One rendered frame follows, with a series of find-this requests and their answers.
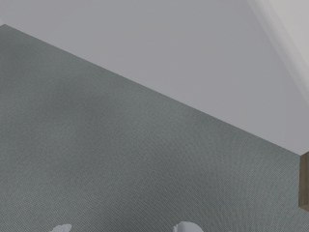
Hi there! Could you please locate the right robot thigh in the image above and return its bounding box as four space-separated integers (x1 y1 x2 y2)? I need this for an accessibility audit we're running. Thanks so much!
173 221 204 232

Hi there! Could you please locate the cupboard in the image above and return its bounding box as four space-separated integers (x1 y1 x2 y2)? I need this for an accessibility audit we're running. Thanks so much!
298 151 309 212

